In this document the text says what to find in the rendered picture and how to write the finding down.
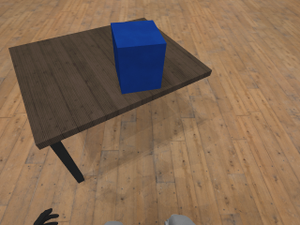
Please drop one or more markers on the left robot hand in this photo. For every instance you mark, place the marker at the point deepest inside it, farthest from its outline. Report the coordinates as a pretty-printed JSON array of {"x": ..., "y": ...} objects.
[{"x": 46, "y": 216}]

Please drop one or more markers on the table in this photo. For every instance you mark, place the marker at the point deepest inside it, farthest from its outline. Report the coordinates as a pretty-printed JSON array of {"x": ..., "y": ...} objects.
[{"x": 69, "y": 84}]

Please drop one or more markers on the robot right thigh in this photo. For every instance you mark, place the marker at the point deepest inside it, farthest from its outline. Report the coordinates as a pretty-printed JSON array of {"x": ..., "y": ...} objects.
[{"x": 179, "y": 220}]

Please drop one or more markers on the carton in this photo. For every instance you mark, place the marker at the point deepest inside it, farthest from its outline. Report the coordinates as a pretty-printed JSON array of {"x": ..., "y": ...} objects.
[{"x": 139, "y": 54}]

